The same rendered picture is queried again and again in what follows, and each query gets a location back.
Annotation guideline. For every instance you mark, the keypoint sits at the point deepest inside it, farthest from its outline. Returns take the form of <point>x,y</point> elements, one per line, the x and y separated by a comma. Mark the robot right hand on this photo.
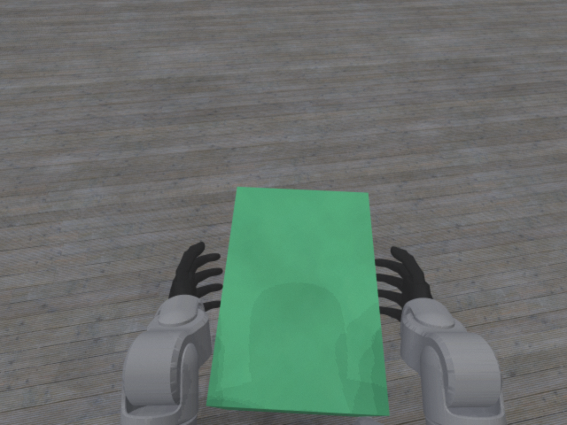
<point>411,284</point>

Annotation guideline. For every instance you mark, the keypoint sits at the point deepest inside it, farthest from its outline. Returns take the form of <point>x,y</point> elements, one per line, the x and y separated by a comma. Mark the carton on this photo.
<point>299,327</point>

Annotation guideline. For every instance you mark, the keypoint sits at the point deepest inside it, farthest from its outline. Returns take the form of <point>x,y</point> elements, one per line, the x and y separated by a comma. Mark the robot left hand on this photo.
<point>186,279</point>

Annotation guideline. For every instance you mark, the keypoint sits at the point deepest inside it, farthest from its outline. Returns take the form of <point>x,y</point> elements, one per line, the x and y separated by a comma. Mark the robot left forearm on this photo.
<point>160,371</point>

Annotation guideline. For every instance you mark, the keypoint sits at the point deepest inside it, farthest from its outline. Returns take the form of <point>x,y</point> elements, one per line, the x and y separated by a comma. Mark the robot right forearm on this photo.
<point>460,373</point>

